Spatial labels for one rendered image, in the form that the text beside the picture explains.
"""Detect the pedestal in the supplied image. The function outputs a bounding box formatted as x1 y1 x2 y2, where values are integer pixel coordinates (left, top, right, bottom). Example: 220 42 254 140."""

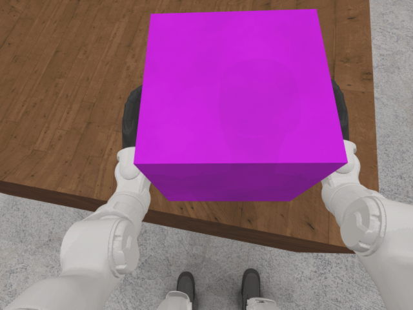
0 0 379 254

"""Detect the right robot hand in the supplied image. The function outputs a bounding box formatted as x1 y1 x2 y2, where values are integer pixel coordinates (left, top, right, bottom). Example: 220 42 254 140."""
331 79 349 141

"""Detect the left robot thigh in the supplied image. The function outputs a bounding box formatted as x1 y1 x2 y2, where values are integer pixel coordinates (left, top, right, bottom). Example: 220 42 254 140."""
157 296 192 310

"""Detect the carton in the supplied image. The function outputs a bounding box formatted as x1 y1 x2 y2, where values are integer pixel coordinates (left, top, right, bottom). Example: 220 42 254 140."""
134 9 348 202

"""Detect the left robot hand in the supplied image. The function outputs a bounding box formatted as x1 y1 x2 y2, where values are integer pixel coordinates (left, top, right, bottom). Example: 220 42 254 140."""
122 85 143 149

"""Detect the right robot upper arm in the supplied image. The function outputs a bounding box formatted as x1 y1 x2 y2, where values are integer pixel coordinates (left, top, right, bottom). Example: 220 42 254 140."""
340 196 413 310

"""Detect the left robot upper arm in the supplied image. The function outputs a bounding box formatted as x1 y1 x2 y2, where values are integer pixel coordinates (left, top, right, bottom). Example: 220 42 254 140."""
3 218 139 310

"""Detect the robot right forearm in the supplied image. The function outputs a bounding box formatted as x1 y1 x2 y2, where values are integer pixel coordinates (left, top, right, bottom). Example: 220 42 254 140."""
321 140 386 228

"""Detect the robot left forearm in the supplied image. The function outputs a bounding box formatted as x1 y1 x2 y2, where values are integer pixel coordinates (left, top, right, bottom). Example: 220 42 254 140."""
60 147 151 268

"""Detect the left robot shin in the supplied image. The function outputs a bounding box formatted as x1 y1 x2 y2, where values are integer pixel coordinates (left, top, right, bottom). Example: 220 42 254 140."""
166 291 190 302

